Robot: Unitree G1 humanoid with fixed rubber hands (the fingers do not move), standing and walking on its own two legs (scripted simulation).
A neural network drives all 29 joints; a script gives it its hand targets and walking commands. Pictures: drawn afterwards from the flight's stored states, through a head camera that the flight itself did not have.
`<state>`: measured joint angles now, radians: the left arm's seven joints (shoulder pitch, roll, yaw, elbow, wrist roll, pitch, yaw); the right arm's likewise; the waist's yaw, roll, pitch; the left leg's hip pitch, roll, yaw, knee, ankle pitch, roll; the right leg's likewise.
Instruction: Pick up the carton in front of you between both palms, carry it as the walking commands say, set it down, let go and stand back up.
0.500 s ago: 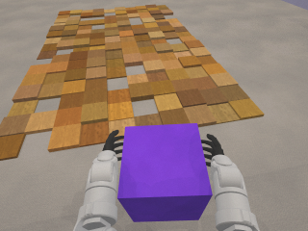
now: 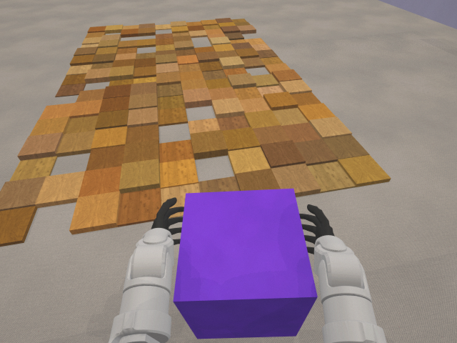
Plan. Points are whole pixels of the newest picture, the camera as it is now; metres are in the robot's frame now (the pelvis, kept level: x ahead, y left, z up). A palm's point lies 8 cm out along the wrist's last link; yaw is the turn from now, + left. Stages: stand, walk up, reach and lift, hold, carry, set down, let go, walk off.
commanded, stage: hold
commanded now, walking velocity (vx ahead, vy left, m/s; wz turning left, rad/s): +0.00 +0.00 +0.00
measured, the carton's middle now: (243, 267) +0.28 +0.00 -0.05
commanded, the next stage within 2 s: carry in 1.10 s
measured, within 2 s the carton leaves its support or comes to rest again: neither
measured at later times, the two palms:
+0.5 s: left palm (159, 236) +0.28 +0.15 +0.06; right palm (326, 243) +0.28 -0.15 +0.05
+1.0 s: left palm (159, 235) +0.29 +0.15 +0.06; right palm (325, 242) +0.28 -0.15 +0.05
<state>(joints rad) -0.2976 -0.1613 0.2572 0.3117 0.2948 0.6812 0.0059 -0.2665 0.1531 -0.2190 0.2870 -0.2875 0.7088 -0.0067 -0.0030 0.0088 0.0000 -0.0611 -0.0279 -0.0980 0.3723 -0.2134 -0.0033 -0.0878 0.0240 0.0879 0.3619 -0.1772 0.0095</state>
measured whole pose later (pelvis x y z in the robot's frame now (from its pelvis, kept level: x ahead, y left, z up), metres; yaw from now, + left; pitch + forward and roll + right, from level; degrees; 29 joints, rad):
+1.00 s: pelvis +0.00 +0.00 +0.00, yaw +0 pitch -7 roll +0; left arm -0.29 -0.16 0.25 0.26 0.30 0.75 -0.01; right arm -0.27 0.15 -0.20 0.24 -0.29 0.78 0.00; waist 0.00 0.01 0.01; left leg -0.01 -0.02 -0.10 0.34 -0.20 -0.01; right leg -0.04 0.03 0.09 0.34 -0.16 0.01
